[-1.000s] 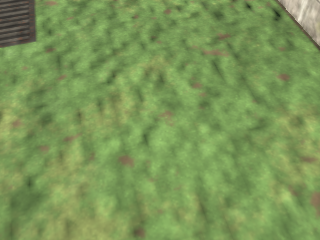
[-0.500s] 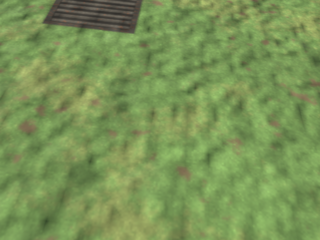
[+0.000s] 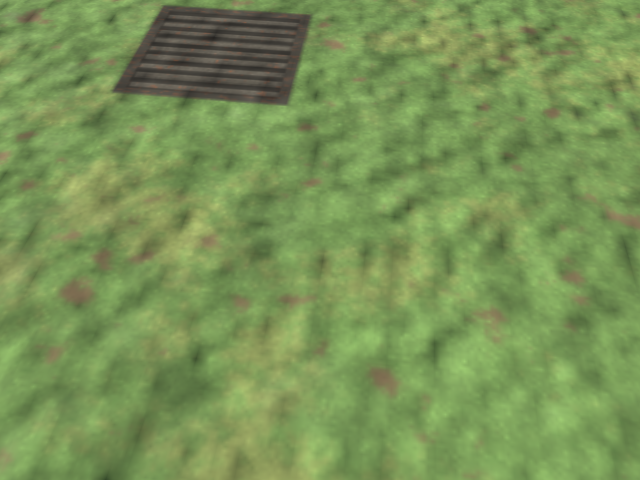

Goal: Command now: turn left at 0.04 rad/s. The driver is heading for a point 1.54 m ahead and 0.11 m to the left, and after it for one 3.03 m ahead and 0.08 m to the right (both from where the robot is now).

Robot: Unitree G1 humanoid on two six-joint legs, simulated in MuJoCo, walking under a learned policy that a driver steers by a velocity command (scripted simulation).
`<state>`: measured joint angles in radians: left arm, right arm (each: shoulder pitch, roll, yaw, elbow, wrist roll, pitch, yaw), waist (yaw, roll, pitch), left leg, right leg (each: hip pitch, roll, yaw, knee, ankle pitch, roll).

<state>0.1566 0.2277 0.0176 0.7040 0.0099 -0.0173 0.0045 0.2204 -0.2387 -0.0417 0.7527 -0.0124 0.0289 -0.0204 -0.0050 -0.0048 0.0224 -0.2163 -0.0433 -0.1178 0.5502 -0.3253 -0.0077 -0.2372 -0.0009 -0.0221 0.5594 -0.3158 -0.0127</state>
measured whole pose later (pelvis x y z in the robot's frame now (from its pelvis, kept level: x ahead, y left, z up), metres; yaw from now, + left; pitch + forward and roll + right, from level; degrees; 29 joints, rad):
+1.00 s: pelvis +0.19 +0.08 +0.01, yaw +0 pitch +2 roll +1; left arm 0.18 0.27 0.04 0.79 0.04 -0.04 -0.06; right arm 0.45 -0.21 -0.04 0.95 -0.02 -0.10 0.02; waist -0.04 -0.05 -0.06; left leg -0.07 -0.05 0.07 0.29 -0.26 0.06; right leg -0.68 -0.09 0.00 1.12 -0.12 -0.05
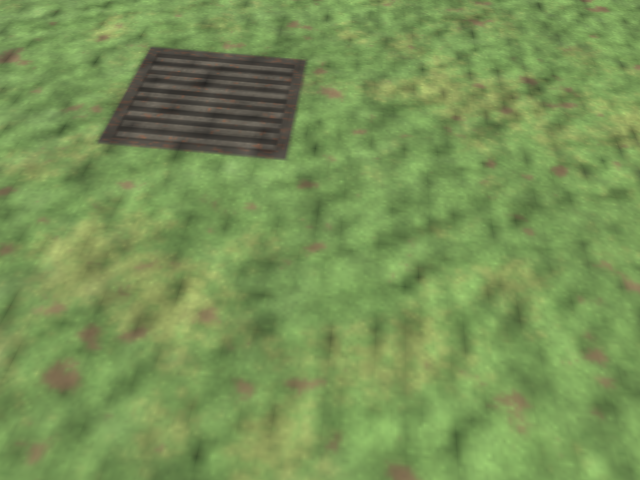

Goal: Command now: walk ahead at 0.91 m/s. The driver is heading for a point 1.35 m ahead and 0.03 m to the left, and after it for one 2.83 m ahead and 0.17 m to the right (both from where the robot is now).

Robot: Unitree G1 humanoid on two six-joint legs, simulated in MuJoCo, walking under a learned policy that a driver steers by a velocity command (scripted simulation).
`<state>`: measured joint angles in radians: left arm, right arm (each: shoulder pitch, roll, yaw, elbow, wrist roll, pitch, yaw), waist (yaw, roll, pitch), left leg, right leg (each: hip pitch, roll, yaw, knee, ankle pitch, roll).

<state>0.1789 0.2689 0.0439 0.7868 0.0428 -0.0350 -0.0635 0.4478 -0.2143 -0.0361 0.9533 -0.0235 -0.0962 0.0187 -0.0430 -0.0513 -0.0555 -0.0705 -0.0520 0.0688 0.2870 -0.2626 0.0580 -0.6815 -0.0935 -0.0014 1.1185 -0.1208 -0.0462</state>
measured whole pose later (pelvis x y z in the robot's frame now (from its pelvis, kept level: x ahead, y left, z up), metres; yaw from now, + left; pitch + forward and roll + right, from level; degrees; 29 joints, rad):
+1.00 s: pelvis +0.92 -0.02 -0.01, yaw -1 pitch +0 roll +2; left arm 0.09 0.26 0.01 0.78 0.04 -0.06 -0.05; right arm 0.51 -0.26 -0.05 1.04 -0.01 -0.11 0.01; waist -0.04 -0.03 0.01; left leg 0.00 -0.12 0.08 0.26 -0.27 0.09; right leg -0.71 -0.14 0.03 1.02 -0.12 -0.06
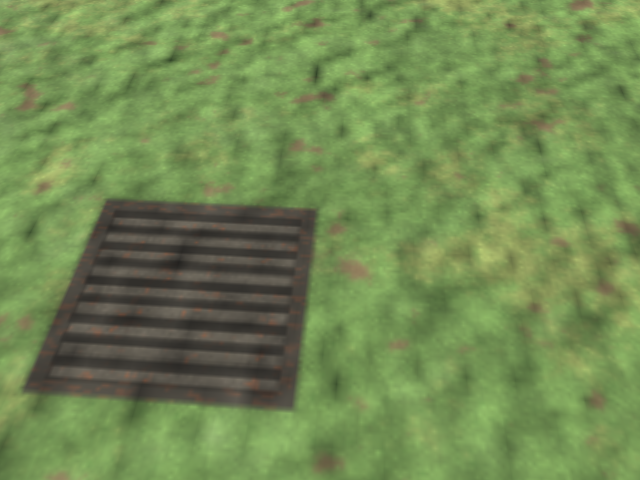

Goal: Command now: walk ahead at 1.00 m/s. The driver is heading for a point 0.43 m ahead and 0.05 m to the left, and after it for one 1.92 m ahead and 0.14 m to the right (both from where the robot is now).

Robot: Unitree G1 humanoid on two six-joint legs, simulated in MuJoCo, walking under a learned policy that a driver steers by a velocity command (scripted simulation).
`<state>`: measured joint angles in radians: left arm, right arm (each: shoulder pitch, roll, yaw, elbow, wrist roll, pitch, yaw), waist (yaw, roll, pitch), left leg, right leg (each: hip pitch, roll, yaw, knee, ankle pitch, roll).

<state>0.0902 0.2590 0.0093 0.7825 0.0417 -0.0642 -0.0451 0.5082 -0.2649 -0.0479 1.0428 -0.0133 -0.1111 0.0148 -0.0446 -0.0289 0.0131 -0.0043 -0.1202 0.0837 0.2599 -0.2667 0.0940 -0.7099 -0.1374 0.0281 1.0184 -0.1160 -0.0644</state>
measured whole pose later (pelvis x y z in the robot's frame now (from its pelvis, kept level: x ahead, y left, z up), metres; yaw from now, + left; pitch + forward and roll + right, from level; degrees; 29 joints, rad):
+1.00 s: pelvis +1.00 -0.02 -0.01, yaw +0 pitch +1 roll +2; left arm -0.02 0.25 -0.01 0.74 0.03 -0.07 -0.06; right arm 0.54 -0.25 -0.04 1.03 0.00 -0.13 0.02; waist -0.08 -0.02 0.03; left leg 0.21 -0.09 0.06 0.07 -0.30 0.06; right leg -0.72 -0.12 -0.05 0.63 0.12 -0.08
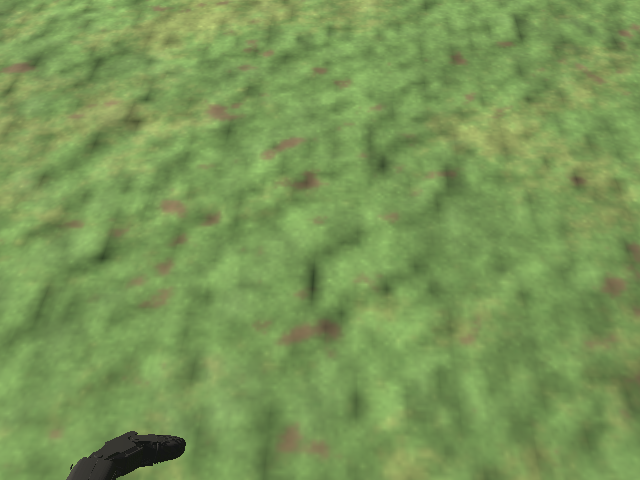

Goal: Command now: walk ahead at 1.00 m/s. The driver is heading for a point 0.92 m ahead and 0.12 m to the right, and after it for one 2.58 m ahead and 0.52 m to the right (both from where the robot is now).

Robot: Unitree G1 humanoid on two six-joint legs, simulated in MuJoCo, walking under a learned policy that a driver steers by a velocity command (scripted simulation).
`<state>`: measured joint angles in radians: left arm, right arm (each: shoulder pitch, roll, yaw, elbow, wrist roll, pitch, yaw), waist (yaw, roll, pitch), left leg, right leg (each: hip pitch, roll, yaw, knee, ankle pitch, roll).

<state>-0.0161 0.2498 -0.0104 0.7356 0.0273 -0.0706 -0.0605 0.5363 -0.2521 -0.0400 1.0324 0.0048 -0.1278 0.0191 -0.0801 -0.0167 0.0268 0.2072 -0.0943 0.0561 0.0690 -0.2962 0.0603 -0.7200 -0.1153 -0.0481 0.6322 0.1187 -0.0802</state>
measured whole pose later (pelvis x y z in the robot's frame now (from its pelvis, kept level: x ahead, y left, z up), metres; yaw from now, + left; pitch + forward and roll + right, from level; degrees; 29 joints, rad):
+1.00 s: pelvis +0.96 -0.03 -0.03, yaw -9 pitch +0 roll +2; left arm 0.10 0.28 0.05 0.74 0.00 -0.08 -0.06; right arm 0.33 -0.27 -0.03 0.90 -0.01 -0.07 -0.05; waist -0.03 -0.03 0.06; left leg -0.06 -0.04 0.14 0.93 -0.52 -0.03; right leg -0.55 0.08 -0.04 0.58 -0.01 -0.11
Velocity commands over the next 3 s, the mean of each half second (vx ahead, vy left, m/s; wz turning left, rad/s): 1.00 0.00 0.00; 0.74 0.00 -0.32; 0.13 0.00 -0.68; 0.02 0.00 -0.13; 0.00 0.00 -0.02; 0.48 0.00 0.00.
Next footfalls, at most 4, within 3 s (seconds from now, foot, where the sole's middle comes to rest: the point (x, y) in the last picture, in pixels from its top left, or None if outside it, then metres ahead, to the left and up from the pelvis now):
0.10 right None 0.33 -0.11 -0.77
0.56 left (282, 349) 0.78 0.07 -0.77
0.98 right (337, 221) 1.16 -0.10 -0.77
1.50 left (285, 184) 1.32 0.04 -0.77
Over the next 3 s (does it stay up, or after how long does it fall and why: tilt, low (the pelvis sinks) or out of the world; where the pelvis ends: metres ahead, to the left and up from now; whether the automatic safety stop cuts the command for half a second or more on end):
stays up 1.34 -0.05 0.01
